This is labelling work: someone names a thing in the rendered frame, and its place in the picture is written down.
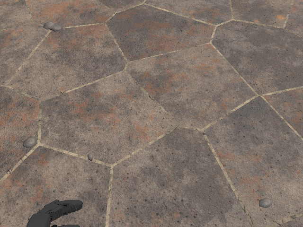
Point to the robot left hand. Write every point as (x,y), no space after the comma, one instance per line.
(53,211)

